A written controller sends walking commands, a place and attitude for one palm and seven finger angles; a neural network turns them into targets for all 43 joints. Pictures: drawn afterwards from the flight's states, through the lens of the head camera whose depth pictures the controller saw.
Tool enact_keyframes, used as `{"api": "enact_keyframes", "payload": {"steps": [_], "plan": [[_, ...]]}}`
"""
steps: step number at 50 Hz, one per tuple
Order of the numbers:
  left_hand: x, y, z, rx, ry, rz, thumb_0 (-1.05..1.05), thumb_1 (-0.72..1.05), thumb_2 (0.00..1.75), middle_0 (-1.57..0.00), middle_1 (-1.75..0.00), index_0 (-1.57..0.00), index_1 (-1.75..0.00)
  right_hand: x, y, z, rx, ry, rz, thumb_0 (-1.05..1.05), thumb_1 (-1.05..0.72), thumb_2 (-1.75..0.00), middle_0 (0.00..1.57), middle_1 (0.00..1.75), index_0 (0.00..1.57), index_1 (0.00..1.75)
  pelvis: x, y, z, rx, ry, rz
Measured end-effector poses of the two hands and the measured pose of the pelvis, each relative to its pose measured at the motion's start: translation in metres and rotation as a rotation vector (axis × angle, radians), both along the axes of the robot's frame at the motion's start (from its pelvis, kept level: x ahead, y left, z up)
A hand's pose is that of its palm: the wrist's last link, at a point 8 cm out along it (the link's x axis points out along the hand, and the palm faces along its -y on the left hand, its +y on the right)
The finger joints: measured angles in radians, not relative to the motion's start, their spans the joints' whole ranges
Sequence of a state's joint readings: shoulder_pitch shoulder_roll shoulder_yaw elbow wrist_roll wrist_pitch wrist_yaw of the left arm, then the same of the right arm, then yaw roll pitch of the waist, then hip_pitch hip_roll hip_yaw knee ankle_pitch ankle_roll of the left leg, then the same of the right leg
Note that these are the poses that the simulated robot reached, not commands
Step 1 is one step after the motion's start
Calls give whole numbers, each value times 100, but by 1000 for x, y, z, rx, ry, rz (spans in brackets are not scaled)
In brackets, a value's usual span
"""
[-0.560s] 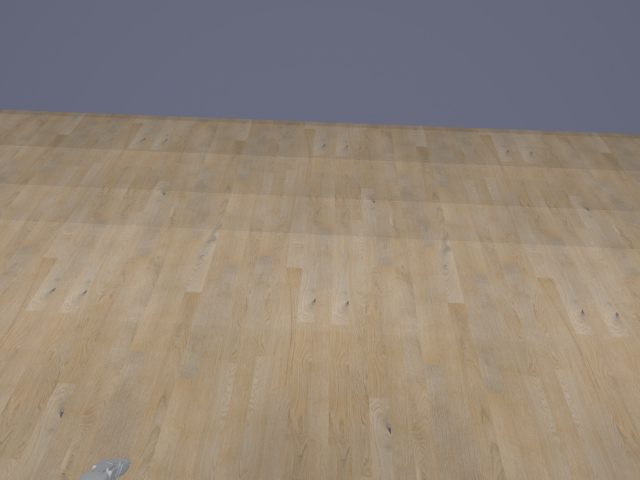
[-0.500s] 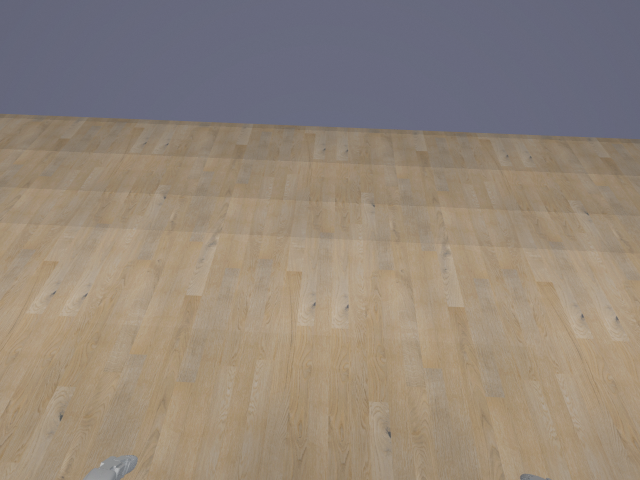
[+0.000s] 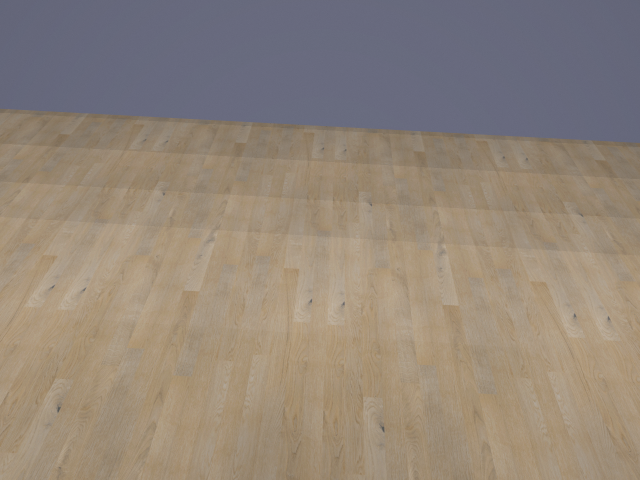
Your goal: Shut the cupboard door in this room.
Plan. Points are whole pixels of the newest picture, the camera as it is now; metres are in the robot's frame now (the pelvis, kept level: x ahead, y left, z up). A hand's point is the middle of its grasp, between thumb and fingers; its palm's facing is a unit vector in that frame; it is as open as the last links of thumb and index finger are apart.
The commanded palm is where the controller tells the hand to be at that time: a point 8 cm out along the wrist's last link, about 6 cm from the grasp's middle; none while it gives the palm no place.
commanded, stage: stand and wait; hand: left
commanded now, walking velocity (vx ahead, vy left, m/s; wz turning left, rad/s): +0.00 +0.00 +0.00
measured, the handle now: out of the picture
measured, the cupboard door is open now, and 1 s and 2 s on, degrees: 83 83 83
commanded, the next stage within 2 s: turn or walk to find it in 0.34 s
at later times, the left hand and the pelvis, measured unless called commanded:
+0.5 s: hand out of the picture +0.07 +0.25 -0.15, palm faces +0.00 -0.94 -0.33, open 7.4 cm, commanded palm none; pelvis -0.02 +0.00 +0.00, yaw +1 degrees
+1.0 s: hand out of the picture -0.01 +0.21 -0.17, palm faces +0.22 -0.94 -0.28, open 7.4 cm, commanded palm none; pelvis -0.05 -0.01 -0.02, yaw +12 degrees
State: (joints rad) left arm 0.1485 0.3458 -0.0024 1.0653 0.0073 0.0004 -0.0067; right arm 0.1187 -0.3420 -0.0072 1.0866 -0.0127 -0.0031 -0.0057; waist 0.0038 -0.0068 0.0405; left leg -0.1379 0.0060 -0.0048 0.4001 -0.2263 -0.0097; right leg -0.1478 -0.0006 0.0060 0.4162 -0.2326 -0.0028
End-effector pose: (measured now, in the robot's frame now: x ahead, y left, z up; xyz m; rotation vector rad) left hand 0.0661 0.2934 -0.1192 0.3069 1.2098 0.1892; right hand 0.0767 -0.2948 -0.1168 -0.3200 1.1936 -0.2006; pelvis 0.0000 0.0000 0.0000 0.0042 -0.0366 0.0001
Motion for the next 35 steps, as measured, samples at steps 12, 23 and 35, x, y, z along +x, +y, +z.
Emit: {"api": "enact_keyframes", "payload": {"steps": [12, 23, 35], "plan": [[-10, 2, 2, 5, 9, -4, 1, 91, 90, -20, -30, -21, -30, -23, -1, -2, 5, 35, -16, 1, -91, -90, 20, 30, 20, 30, -10, 0, 1, -1, -3, -2], [-6, 0, 2, -3, -27, -1, 1, 91, 90, -20, -30, -21, -30, -22, 4, -2, 13, 14, -4, 0, -91, -90, 20, 30, 20, 30, -15, 2, 1, -1, -4, 13], [-47, -19, -28, -79, 11, 93, 1, 91, 90, -20, -30, -21, -30, -33, 50, -24, 80, 82, 38, 0, -91, -90, 20, 30, 20, 30, -25, 12, -14, -15, 25, 85]]}}
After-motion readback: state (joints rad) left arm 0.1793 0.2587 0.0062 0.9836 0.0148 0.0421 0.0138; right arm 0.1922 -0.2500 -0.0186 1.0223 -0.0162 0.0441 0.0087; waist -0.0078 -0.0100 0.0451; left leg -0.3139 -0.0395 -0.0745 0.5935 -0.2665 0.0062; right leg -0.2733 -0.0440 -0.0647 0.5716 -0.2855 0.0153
